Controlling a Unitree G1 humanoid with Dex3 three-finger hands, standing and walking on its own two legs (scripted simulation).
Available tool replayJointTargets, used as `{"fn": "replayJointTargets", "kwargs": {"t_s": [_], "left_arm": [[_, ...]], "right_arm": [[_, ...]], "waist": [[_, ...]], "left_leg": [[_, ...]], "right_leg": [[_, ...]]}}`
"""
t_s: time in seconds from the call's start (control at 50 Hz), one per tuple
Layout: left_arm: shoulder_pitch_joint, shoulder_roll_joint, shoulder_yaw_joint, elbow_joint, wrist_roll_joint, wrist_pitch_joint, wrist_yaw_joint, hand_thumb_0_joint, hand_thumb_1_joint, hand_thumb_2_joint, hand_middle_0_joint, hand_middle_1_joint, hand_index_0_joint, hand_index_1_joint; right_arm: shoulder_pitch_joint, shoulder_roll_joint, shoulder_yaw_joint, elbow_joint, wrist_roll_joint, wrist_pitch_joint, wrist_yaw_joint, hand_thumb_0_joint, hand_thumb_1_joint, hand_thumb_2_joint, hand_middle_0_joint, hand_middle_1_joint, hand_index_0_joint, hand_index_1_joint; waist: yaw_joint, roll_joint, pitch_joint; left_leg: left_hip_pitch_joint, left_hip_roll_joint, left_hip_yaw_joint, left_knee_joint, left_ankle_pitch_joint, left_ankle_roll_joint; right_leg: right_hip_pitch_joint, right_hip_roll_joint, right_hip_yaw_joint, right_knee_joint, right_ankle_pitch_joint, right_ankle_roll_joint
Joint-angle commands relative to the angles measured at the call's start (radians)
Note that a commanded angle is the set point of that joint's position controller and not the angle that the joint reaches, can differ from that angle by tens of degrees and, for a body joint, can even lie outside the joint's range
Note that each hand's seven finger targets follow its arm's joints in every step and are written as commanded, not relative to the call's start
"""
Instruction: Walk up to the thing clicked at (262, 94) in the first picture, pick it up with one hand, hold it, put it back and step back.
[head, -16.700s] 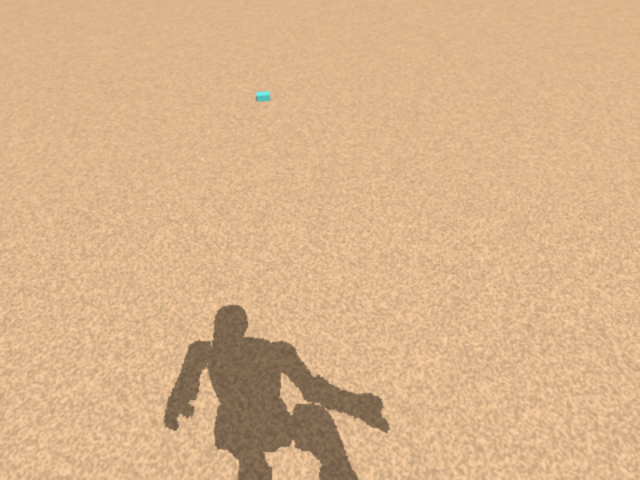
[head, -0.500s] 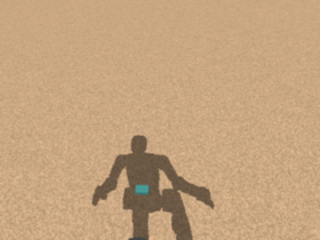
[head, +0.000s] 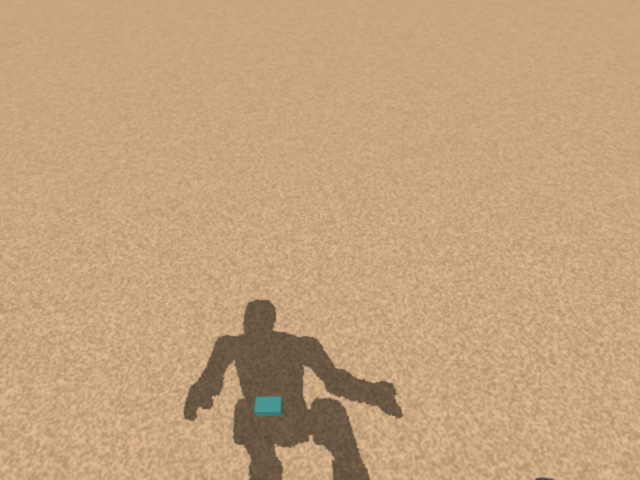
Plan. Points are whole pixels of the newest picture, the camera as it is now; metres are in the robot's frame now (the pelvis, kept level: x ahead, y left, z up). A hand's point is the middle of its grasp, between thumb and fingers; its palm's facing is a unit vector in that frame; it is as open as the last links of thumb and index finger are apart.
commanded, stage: stand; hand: left
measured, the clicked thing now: (268, 406) +0.46 +0.20 -0.76
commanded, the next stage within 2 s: none
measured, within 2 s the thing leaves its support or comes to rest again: neither
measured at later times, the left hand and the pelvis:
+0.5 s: hand out of the picture +0.10 +0.24 -0.15, palm faces -0.03 -0.94 -0.35, open 7.4 cm; pelvis +0.01 -0.01 +0.00, yaw +0 degrees
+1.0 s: hand out of the picture +0.08 +0.25 -0.15, palm faces -0.02 -0.94 -0.34, open 7.4 cm; pelvis +0.01 -0.01 +0.00, yaw +0 degrees
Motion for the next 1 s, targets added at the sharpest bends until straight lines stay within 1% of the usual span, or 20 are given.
{"fn": "replayJointTargets", "kwargs": {"t_s": [0.0, 0.02, 0.08, 0.14, 0.2, 0.24, 0.3, 0.36, 0.42, 0.48, 0.54, 0.56, 0.62, 0.72, 0.76, 0.78, 0.8, 0.86, 0.92, 0.98], "left_arm": [[-0.058, 0.227, 0.053, -0.039, -0.011, -0.033, 0.026, 0.000, 0.900, 0.900, -0.200, -0.300, -0.200, -0.300], [-0.054, 0.228, 0.054, -0.032, -0.013, -0.034, 0.027, 0.000, 0.900, 0.900, -0.200, -0.300, -0.200, -0.300], [-0.063, 0.225, 0.055, -0.022, -0.013, -0.029, 0.029, 0.000, 0.900, 0.900, -0.200, -0.300, -0.200, -0.300], [-0.084, 0.231, 0.058, -0.014, -0.011, -0.023, 0.029, 0.000, 0.900, 0.900, -0.200, -0.300, -0.200, -0.300], [-0.076, 0.221, 0.056, -0.005, -0.012, -0.020, 0.028, 0.000, 0.900, 0.900, -0.200, -0.300, -0.200, -0.300], [-0.077, 0.226, 0.057, -0.001, -0.012, -0.021, 0.027, 0.000, 0.900, 0.900, -0.200, -0.300, -0.200, -0.300], [-0.086, 0.224, 0.057, 0.000, -0.011, -0.017, 0.028, 0.000, 0.900, 0.900, -0.200, -0.300, -0.200, -0.300], [-0.086, 0.227, 0.057, 0.005, -0.010, -0.011, 0.027, 0.000, 0.900, 0.900, -0.200, -0.300, -0.200, -0.300], [-0.084, 0.224, 0.057, 0.004, -0.011, -0.013, 0.027, 0.000, 0.900, 0.900, -0.200, -0.300, -0.200, -0.300], [-0.074, 0.228, 0.059, 0.008, -0.011, -0.014, 0.028, 0.000, 0.900, 0.900, -0.200, -0.300, -0.200, -0.300], [-0.091, 0.227, 0.060, 0.004, -0.013, -0.015, 0.027, 0.000, 0.900, 0.900, -0.200, -0.300, -0.200, -0.301], [-0.084, 0.221, 0.059, 0.006, -0.012, -0.013, 0.027, 0.000, 0.900, 0.900, -0.200, -0.300, -0.200, -0.301], [-0.080, 0.220, 0.059, 0.005, -0.011, -0.010, 0.026, 0.000, 0.900, 0.900, -0.200, -0.300, -0.200, -0.301], [-0.081, 0.224, 0.061, 0.004, -0.009, -0.010, 0.026, 0.000, 0.900, 0.900, -0.200, -0.300, -0.200, -0.301], [-0.077, 0.225, 0.062, 0.006, -0.010, -0.009, 0.027, 0.000, 0.900, 0.900, -0.200, -0.300, -0.200, -0.301], [-0.082, 0.219, 0.060, 0.005, -0.008, -0.009, 0.026, 0.000, 0.900, 0.900, -0.200, -0.300, -0.200, -0.301], [-0.067, 0.221, 0.060, 0.005, -0.007, -0.008, 0.026, 0.000, 0.900, 0.900, -0.200, -0.300, -0.200, -0.301], [-0.072, 0.227, 0.061, 0.003, -0.009, -0.011, 0.026, 0.000, 0.900, 0.900, -0.200, -0.300, -0.200, -0.301], [-0.066, 0.219, 0.058, 0.003, -0.009, -0.009, 0.027, 0.000, 0.900, 0.900, -0.200, -0.300, -0.200, -0.301], [-0.066, 0.232, 0.061, 0.005, -0.009, -0.008, 0.027, 0.000, 0.900, 0.900, -0.200, -0.300, -0.200, -0.301]], "right_arm": [[-0.056, -0.210, -0.047, -0.040, 0.003, -0.031, -0.015, 0.000, -0.900, -0.900, 0.200, 0.300, 0.200, 0.300], [-0.057, -0.204, -0.044, -0.033, 0.006, -0.032, -0.017, 0.000, -0.900, -0.900, 0.200, 0.300, 0.200, 0.300], [-0.058, -0.209, -0.041, -0.021, 0.006, -0.029, -0.021, 0.000, -0.900, -0.900, 0.200, 0.300, 0.200, 0.300], [-0.057, -0.206, -0.037, -0.013, 0.004, -0.023, -0.023, 0.000, -0.900, -0.900, 0.200, 0.300, 0.200, 0.300], [-0.060, -0.215, -0.036, -0.006, 0.005, -0.021, -0.024, 0.000, -0.900, -0.900, 0.200, 0.300, 0.200, 0.300], [-0.044, -0.214, -0.032, 0.000, 0.006, -0.023, -0.025, 0.000, -0.900, -0.900, 0.200, 0.300, 0.200, 0.300], [-0.043, -0.220, -0.033, 0.000, 0.004, -0.022, -0.028, 0.000, -0.900, -0.900, 0.200, 0.300, 0.200, 0.300], [-0.040, -0.212, -0.029, 0.000, 0.003, -0.020, -0.028, 0.000, -0.900, -0.900, 0.200, 0.300, 0.200, 0.300], [-0.035, -0.216, -0.029, 0.000, 0.002, -0.022, -0.028, 0.000, -0.900, -0.900, 0.200, 0.300, 0.200, 0.300], [-0.044, -0.211, -0.029, -0.005, 0.002, -0.023, -0.029, 0.000, -0.900, -0.900, 0.200, 0.300, 0.200, 0.300], [-0.038, -0.212, -0.027, -0.005, 0.003, -0.021, -0.030, 0.000, -0.900, -0.900, 0.200, 0.300, 0.200, 0.300], [-0.035, -0.216, -0.028, -0.004, 0.003, -0.022, -0.031, 0.000, -0.900, -0.900, 0.200, 0.300, 0.200, 0.300], [-0.044, -0.217, -0.028, -0.008, 0.001, -0.023, -0.031, 0.000, -0.900, -0.900, 0.200, 0.300, 0.200, 0.300], [-0.033, -0.213, -0.027, -0.010, 0.001, -0.022, -0.031, 0.000, -0.900, -0.900, 0.200, 0.300, 0.200, 0.300], [-0.038, -0.213, -0.028, -0.011, 0.000, -0.021, -0.031, 0.000, -0.900, -0.900, 0.200, 0.300, 0.200, 0.300], [-0.032, -0.214, -0.027, -0.011, 0.001, -0.021, -0.031, 0.000, -0.900, -0.900, 0.200, 0.300, 0.200, 0.300], [-0.040, -0.216, -0.029, -0.012, 0.002, -0.021, -0.031, 0.000, -0.900, -0.900, 0.200, 0.300, 0.200, 0.300], [-0.033, -0.208, -0.027, -0.015, 0.002, -0.021, -0.029, 0.000, -0.900, -0.900, 0.200, 0.300, 0.200, 0.300], [-0.031, -0.218, -0.029, -0.011, 0.002, -0.019, -0.030, 0.000, -0.900, -0.900, 0.200, 0.300, 0.200, 0.300], [-0.017, -0.208, -0.028, -0.012, 0.001, -0.016, -0.029, 0.000, -0.900, -0.900, 0.200, 0.300, 0.200, 0.300]], "waist": [[-0.001, -0.023, -0.106], [0.002, -0.026, -0.107], [0.004, -0.013, -0.112], [0.001, -0.027, -0.089], [0.005, 0.000, -0.092], [0.001, 0.000, -0.101], [0.001, 0.000, -0.100], [-0.001, -0.008, -0.074], [-0.001, -0.004, -0.097], [0.004, -0.011, -0.105], [-0.003, -0.013, -0.100], [-0.002, 0.000, -0.096], [0.004, 0.000, -0.088], [0.001, -0.006, -0.088], [0.002, -0.007, -0.073], [-0.001, -0.001, -0.082], [0.006, -0.003, -0.086], [0.000, -0.020, -0.081], [0.001, 0.005, -0.077], [-0.003, -0.024, -0.072]], "left_leg": [[0.049, 0.108, -0.094, -0.061, 0.173, 0.036], [0.068, 0.107, -0.089, -0.060, 0.201, 0.034], [0.066, 0.109, -0.084, -0.064, 0.214, 0.029], [0.041, 0.106, -0.084, -0.082, 0.136, 0.022], [0.045, 0.109, -0.084, -0.082, 0.157, 0.020], [0.058, 0.114, -0.083, -0.081, 0.199, 0.020], [0.043, 0.116, -0.084, -0.084, 0.188, 0.020], [0.047, 0.113, -0.085, -0.097, 0.128, 0.017], [0.053, 0.121, -0.084, -0.090, 0.205, 0.021], [0.075, 0.121, -0.084, -0.083, 0.222, 0.021], [0.070, 0.119, -0.078, -0.081, 0.227, 0.020], [0.068, 0.119, -0.079, -0.087, 0.200, 0.020], [0.059, 0.118, -0.081, -0.092, 0.192, 0.019], [0.052, 0.121, -0.084, -0.097, 0.185, 0.023], [0.055, 0.116, -0.083, -0.098, 0.160, 0.022], [0.048, 0.121, -0.083, -0.097, 0.171, 0.025], [0.060, 0.120, -0.084, -0.093, 0.175, 0.026], [0.072, 0.116, -0.084, -0.091, 0.170, 0.024], [0.051, 0.116, -0.085, -0.095, 0.152, 0.027], [0.040, 0.112, -0.087, -0.104, 0.112, 0.026]], "right_leg": [[0.047, -0.124, 0.098, -0.070, 0.212, -0.032], [0.045, -0.126, 0.100, -0.068, 0.251, -0.033], [0.062, -0.125, 0.088, -0.071, 0.260, -0.031], [0.049, -0.121, 0.089, -0.088, 0.167, -0.031], [0.054, -0.122, 0.089, -0.092, 0.182, -0.032], [0.063, -0.122, 0.089, -0.087, 0.223, -0.032], [0.066, -0.119, 0.080, -0.087, 0.209, -0.031], [0.023, -0.115, 0.086, -0.103, 0.133, -0.033], [0.053, -0.116, 0.080, -0.086, 0.209, -0.033], [0.050, -0.119, 0.079, -0.087, 0.230, -0.032], [0.059, -0.122, 0.085, -0.087, 0.245, -0.032], [0.047, -0.117, 0.084, -0.093, 0.213, -0.031], [0.046, -0.116, 0.080, -0.096, 0.195, -0.033], [0.051, -0.116, 0.081, -0.095, 0.184, -0.031], [0.031, -0.115, 0.081, -0.102, 0.155, -0.032], [0.049, -0.117, 0.080, -0.095, 0.171, -0.032], [0.040, -0.117, 0.079, -0.097, 0.181, -0.032], [0.022, -0.117, 0.084, -0.103, 0.167, -0.031], [0.033, -0.116, 0.082, -0.104, 0.156, -0.030], [0.028, -0.112, 0.080, -0.108, 0.110, -0.033]]}}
